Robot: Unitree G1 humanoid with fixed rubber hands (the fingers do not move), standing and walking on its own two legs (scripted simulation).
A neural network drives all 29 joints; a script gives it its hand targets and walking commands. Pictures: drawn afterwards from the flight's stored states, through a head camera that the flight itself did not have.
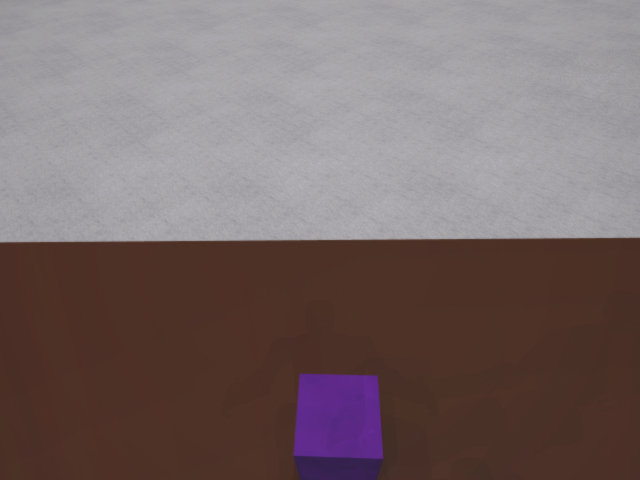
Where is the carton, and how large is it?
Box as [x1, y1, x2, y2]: [293, 374, 382, 479]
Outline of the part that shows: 300,374 293,455 300,479 376,479 382,461 377,376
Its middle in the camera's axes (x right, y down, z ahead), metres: +0.05 +0.53 +1.06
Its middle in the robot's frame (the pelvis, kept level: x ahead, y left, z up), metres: +0.41 +0.00 -0.66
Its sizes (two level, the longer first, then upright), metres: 0.210 0.200 0.250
